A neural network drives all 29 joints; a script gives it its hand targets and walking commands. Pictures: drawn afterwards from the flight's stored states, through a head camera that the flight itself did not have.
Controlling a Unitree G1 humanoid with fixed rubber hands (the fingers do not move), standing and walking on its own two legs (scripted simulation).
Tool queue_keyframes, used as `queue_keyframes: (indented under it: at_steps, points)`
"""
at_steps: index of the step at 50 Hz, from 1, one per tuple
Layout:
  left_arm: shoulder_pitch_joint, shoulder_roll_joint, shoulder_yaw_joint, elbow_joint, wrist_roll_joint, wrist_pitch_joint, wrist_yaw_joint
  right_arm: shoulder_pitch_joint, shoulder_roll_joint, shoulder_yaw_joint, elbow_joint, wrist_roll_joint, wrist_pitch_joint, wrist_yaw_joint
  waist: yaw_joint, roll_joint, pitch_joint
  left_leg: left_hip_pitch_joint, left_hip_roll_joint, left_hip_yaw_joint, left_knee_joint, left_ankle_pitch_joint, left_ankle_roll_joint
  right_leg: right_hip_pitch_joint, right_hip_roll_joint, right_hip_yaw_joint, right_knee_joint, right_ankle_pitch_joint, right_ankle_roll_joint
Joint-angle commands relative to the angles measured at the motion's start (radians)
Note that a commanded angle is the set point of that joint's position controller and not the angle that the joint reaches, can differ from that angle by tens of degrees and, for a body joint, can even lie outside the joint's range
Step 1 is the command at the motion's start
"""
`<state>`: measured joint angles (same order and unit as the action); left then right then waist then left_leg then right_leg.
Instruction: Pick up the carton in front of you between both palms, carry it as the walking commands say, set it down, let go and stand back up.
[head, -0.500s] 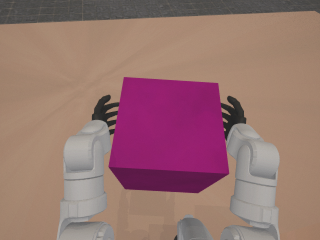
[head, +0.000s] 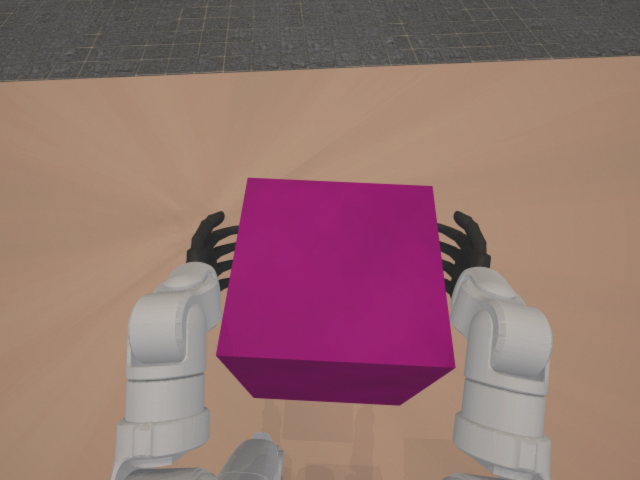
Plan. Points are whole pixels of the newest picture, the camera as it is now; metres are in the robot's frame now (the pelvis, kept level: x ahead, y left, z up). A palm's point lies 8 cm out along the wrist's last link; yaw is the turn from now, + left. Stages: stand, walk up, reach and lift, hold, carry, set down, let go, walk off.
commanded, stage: carry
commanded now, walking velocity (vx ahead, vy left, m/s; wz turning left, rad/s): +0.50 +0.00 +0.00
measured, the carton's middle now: (332, 304) +0.33 +0.02 +0.01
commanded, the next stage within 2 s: none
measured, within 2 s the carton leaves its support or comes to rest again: neither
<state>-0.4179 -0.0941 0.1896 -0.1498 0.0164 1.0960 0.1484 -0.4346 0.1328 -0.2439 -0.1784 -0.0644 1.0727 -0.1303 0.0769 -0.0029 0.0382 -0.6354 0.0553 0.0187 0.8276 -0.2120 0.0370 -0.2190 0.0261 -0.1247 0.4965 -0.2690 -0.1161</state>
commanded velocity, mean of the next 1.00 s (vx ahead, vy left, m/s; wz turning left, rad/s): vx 0.50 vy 0.00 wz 0.00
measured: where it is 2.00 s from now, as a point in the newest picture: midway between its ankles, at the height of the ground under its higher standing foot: (352, 197)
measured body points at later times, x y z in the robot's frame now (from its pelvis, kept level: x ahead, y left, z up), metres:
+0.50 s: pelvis +0.35 +0.03 -0.04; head +0.40 +0.03 +0.41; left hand +0.69 +0.15 +0.04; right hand +0.68 -0.15 +0.05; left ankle +0.24 +0.10 -0.77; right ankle +0.46 -0.10 -0.75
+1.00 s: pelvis +0.70 -0.02 -0.08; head +0.74 -0.04 +0.37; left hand +1.04 +0.13 +0.02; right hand +1.04 -0.17 +0.02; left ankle +0.84 +0.09 -0.78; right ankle +0.53 -0.06 -0.80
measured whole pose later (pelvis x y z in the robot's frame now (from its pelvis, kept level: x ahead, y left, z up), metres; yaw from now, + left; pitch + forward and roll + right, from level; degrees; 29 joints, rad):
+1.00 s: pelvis +0.70 -0.02 -0.08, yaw -1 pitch +7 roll +1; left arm -0.41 -0.10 0.18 -0.17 0.00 1.07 0.15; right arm -0.39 0.11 -0.21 -0.25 -0.06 1.07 -0.15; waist 0.06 0.02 -0.04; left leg -0.65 0.01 0.09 0.58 0.07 0.06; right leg -0.08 0.06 -0.10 0.46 -0.40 -0.13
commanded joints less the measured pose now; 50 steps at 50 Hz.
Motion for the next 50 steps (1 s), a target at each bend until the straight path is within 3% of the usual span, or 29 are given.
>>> queue_keyframes:
  at_steps: [1, 4, 6, 7, 8, 9, 10, 12, 13, 15, 17, 19, 21, 23, 24, 26, 29, 30, 31, 32, 33, 35, 38, 40, 41, 43, 45, 46, 50]
  points:
    - [-0.631, -0.845, -0.73, -0.114, -0.347, -0.024, -0.131, -0.507, 0.76, 0.677, -0.028, 0.218, 0.011, 0.07, 0.007, -0.116, -0.371, 0.107, -0.084, 0.144, -0.264, 0.26, -0.006, 0.213, -0.113, 0.068, -0.061, 0.583, -0.057]
    - [-0.556, -0.785, -0.708, -0.108, -0.286, -0.013, -0.111, -0.463, 0.702, 0.691, -0.035, 0.225, 0.031, 0.078, -0.007, -0.077, -0.373, 0.218, -0.095, 0.155, -0.421, 0.354, 0.017, 0.262, -0.149, 0.089, 0.057, 0.587, -0.064]
    - [-0.613, -0.799, -0.722, -0.14, -0.302, -0.002, -0.104, -0.37, 0.67, 0.662, -0.004, 0.199, 0.043, 0.082, -0.094, -0.015, -0.468, 0.543, -0.042, 0.111, -0.446, 0.49, 0.039, 0.122, -0.092, 0.028, 0.286, 0.453, 0.034]
    - [-0.617, -0.735, -0.693, -0.143, -0.272, 0.002, -0.101, -0.405, 0.697, 0.67, 0.005, 0.226, 0.047, 0.085, -0.115, 0.047, -0.508, 0.699, 0.084, -0.004, -0.359, 0.612, 0.057, -0.027, -0.061, 0.009, 0.432, 0.193, 0.066]
    - [-0.579, -0.772, -0.684, -0.108, -0.26, 0.017, -0.096, -0.443, 0.659, 0.65, -0.012, 0.218, 0.049, 0.076, -0.119, 0.192, -0.566, 0.872, 0.301, -0.356, -0.277, 0.691, 0.142, -0.272, 0.02, 0.076, 0.62, -0.229, 0.08]
    - [-0.54, -0.734, -0.659, -0.036, -0.248, 0.031, -0.087, -0.44, 0.628, 0.625, 0.029, 0.238, 0.06, 0.067, -0.164, 0.232, -0.564, 0.95, 0.368, -0.55, -0.327, 0.582, 0.258, -0.466, 0.074, 0.09, 0.859, -0.355, 0.084]
    - [-0.533, -0.753, -0.668, -0.066, -0.264, 0.028, -0.077, -0.411, 0.642, 0.652, 0.022, 0.268, 0.064, 0.068, -0.162, 0.288, -0.579, 1.034, 0.34, -0.567, -0.372, 0.399, 0.296, -0.632, 0.048, 0.117, 0.954, -0.32, 0.066]
    - [-0.589, -0.81, -0.653, -0.072, -0.23, 0.024, -0.082, -0.514, 0.742, 0.71, -0.043, 0.303, 0.045, 0.096, -0.173, 0.143, -0.55, 0.893, 0.279, -0.466, -0.383, 0.4, 0.23, -0.612, -0.021, 0.175, 0.822, -0.19, 0.046]
    - [-0.606, -0.813, -0.608, -0.085, -0.201, 0.009, -0.082, -0.546, 0.811, 0.754, -0.037, 0.333, 0.044, 0.109, -0.136, 0.031, -0.501, 0.78, 0.268, -0.409, -0.405, 0.426, 0.215, -0.557, -0.055, 0.171, 0.734, -0.162, 0.046]
    - [-0.61, -0.843, -0.627, -0.152, -0.201, -0.023, -0.09, -0.623, 0.899, 0.806, -0.076, 0.398, 0.024, 0.133, -0.143, 0.016, -0.515, 0.747, 0.249, -0.328, -0.423, 0.389, 0.207, -0.506, -0.071, 0.158, 0.618, -0.16, 0.058]
    - [-0.625, -0.85, -0.647, -0.152, -0.21, -0.041, -0.081, -0.543, 0.872, 0.781, -0.017, 0.391, 0.004, 0.137, -0.133, 0.119, -0.51, 0.761, 0.221, -0.243, -0.415, 0.467, 0.205, -0.5, -0.062, 0.134, 0.449, -0.168, 0.066]
    - [-0.633, -0.838, -0.679, -0.146, -0.191, -0.053, -0.08, -0.551, 0.853, 0.799, -0.081, 0.393, -0.017, 0.134, -0.131, 0.142, -0.519, 0.688, 0.231, -0.176, -0.419, 0.53, 0.192, -0.435, -0.053, 0.093, 0.379, 0.005, 0.061]
    - [-0.602, -0.8, -0.692, -0.192, -0.189, -0.066, -0.079, -0.537, 0.865, 0.809, -0.068, 0.39, -0.024, 0.129, -0.149, 0.158, -0.522, 0.73, 0.131, -0.055, -0.37, 0.589, 0.135, -0.407, -0.022, 0.055, 0.258, 0.152, 0.067]
    - [-0.622, -0.771, -0.715, -0.213, -0.206, -0.056, -0.079, -0.462, 0.79, 0.771, -0.043, 0.341, -0.023, 0.129, -0.165, 0.192, -0.446, 0.739, 0.119, -0.051, -0.377, 0.689, 0.109, -0.417, -0.015, 0.007, 0.164, 0.247, 0.068]
    - [-0.463, -0.758, -0.675, -0.034, -0.177, -0.023, -0.076, -0.438, 0.725, 0.745, -0.007, 0.33, 0.001, 0.118, -0.169, 0.104, -0.425, 0.714, 0.128, -0.063, -0.409, 0.585, 0.13, -0.376, -0.007, 0.001, 0.156, 0.207, 0.06]
    - [-0.488, -0.699, -0.662, -0.106, -0.165, -0.015, -0.075, -0.403, 0.73, 0.752, 0.018, 0.306, 0.006, 0.105, -0.172, 0.133, -0.34, 0.702, 0.083, -0.01, -0.362, 0.601, 0.101, -0.36, 0.011, -0.035, 0.006, 0.301, 0.053]
    - [-0.465, -0.688, -0.627, -0.082, -0.184, -0.012, -0.089, -0.441, 0.723, 0.744, 0.025, 0.296, 0.024, 0.087, -0.065, 0.05, -0.424, 0.554, 0.059, 0.072, -0.077, 0.581, 0.032, 0.055, 0.0, -0.04, -0.066, 0.367, 0.007]
    - [-0.453, -0.66, -0.6, -0.098, -0.162, -0.012, -0.09, -0.44, 0.719, 0.729, 0.052, 0.278, 0.027, 0.083, -0.054, -0.077, -0.529, 0.378, 0.033, 0.07, 0.11, 0.252, 0.02, 0.283, -0.167, 0.173, -0.03, 0.391, -0.027]
    - [-0.494, -0.619, -0.597, -0.064, -0.158, -0.008, -0.079, -0.44, 0.725, 0.691, 0.059, 0.266, 0.031, 0.079, -0.063, -0.209, -0.583, 0.126, -0.092, 0.027, 0.334, -0.326, -0.007, 0.483, -0.401, 0.555, 0.009, 0.49, -0.116]
    - [-0.451, -0.641, -0.574, -0.024, -0.155, -0.002, -0.079, -0.418, 0.714, 0.698, 0.079, 0.257, 0.042, 0.078, -0.039, -0.215, -0.54, -0.034, -0.135, -0.009, 0.427, -0.363, 0.01, 0.519, -0.403, 0.682, -0.053, 0.399, -0.162]
    - [-0.491, -0.69, -0.616, -0.077, -0.192, -0.009, -0.082, -0.466, 0.761, 0.701, 0.015, 0.293, 0.037, 0.08, -0.016, -0.221, -0.547, -0.11, -0.088, -0.046, 0.479, -0.312, 0.017, 0.494, -0.378, 0.663, -0.068, 0.244, -0.161]
    - [-0.582, -0.781, -0.641, -0.119, -0.245, -0.022, -0.096, -0.546, 0.815, 0.742, -0.006, 0.316, 0.03, 0.083, -0.011, -0.139, -0.446, -0.158, -0.047, -0.067, 0.416, -0.233, 0.023, 0.373, -0.337, 0.52, -0.065, 0.473, -0.15]
    - [-0.68, -0.865, -0.705, -0.144, -0.297, -0.055, -0.121, -0.497, 0.838, 0.719, 0.052, 0.263, -0.006, 0.079, -0.025, -0.04, -0.469, -0.049, -0.011, -0.047, 0.281, -0.161, 0.004, 0.288, -0.307, 0.379, -0.082, 0.517, -0.091]
    - [-0.672, -0.863, -0.741, -0.154, -0.331, -0.067, -0.134, -0.467, 0.834, 0.699, 0.041, 0.231, -0.028, 0.067, -0.046, -0.084, -0.485, -0.077, -0.013, -0.013, 0.202, -0.064, -0.005, 0.318, -0.266, 0.297, -0.076, 0.591, -0.028]
    - [-0.699, -0.866, -0.726, -0.183, -0.346, -0.074, -0.138, -0.43, 0.839, 0.717, 0.076, 0.231, -0.018, 0.068, -0.029, -0.144, -0.443, -0.069, -0.015, -0.004, 0.145, -0.031, -0.004, 0.275, -0.238, 0.279, -0.101, 0.648, -0.071]
    - [-0.658, -0.823, -0.745, -0.164, -0.345, -0.063, -0.138, -0.46, 0.815, 0.718, 0.031, 0.223, -0.029, 0.052, -0.033, -0.079, -0.417, -0.138, -0.044, 0.05, 0.093, 0.048, -0.023, 0.362, -0.221, 0.247, -0.085, 0.801, -0.01]
    - [-0.612, -0.839, -0.724, -0.153, -0.364, -0.055, -0.14, -0.486, 0.775, 0.747, -0.088, 0.253, -0.025, 0.055, 0.001, -0.1, -0.43, -0.102, -0.032, 0.046, -0.019, 0.171, -0.009, 0.347, -0.212, 0.21, -0.08, 0.793, -0.033]
    - [-0.598, -0.78, -0.733, -0.149, -0.334, -0.051, -0.136, -0.453, 0.744, 0.721, -0.018, 0.21, -0.007, 0.048, -0.042, -0.066, -0.407, -0.057, -0.053, 0.083, -0.117, 0.26, 0.002, 0.341, -0.163, 0.17, -0.068, 0.804, -0.004]
    - [-0.531, -0.718, -0.675, -0.113, -0.283, -0.025, -0.113, -0.459, 0.708, 0.734, -0.032, 0.218, 0.021, 0.052, 0.015, -0.121, -0.383, 0.057, -0.175, 0.229, -0.416, 0.365, 0.035, 0.409, -0.072, 0.066, 0.056, 0.909, 0.0]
